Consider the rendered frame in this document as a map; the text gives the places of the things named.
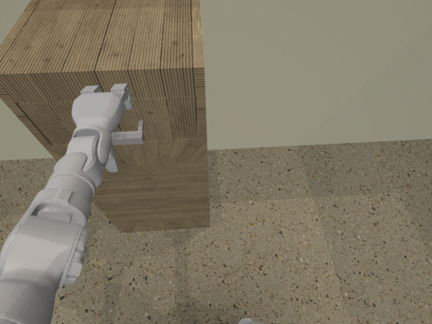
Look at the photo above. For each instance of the left robot hand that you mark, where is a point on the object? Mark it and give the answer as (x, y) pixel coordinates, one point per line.
(103, 109)

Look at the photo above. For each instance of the robot left forearm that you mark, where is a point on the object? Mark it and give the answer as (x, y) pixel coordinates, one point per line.
(71, 187)

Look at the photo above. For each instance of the drawer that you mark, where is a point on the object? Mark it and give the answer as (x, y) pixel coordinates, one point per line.
(164, 118)

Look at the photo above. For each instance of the cabinet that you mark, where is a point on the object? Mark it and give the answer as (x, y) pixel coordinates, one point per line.
(57, 47)

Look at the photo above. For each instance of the left robot upper arm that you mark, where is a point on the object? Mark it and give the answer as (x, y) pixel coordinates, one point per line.
(45, 255)

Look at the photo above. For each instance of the handle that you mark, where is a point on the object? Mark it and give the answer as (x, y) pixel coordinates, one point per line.
(133, 137)

